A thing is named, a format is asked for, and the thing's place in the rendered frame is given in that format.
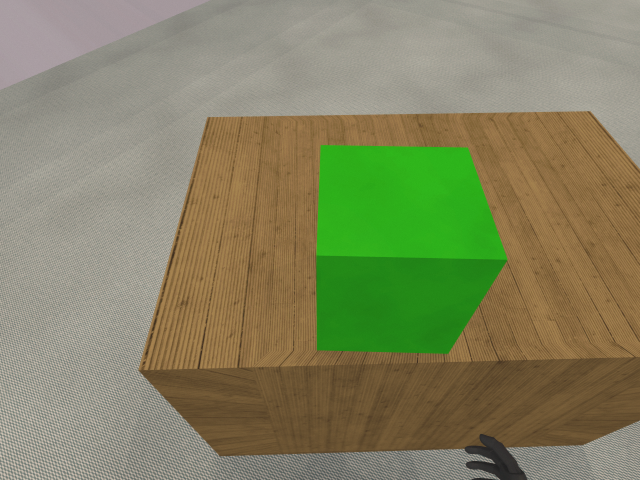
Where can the right robot hand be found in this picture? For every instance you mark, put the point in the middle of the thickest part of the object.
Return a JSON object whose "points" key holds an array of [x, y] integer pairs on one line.
{"points": [[505, 467]]}

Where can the carton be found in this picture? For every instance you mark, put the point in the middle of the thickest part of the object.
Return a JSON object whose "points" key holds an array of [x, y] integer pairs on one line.
{"points": [[407, 248]]}

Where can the pedestal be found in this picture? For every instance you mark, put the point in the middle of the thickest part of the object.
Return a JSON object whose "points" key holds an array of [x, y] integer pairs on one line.
{"points": [[550, 357]]}

